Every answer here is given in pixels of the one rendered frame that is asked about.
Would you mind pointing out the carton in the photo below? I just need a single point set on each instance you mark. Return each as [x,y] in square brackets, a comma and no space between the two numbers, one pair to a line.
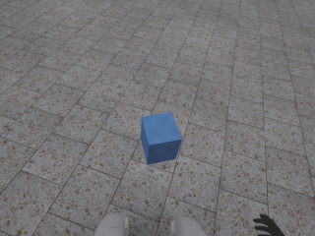
[160,137]

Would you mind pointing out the right robot thigh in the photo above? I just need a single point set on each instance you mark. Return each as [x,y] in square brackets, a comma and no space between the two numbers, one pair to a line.
[185,226]

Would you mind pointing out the left robot thigh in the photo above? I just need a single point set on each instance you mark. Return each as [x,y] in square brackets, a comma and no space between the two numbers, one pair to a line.
[113,224]

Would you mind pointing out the robot thigh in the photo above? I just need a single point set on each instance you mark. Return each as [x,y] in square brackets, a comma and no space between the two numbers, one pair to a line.
[185,226]
[113,224]

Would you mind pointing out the robot right hand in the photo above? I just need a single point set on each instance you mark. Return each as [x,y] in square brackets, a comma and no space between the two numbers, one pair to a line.
[272,228]

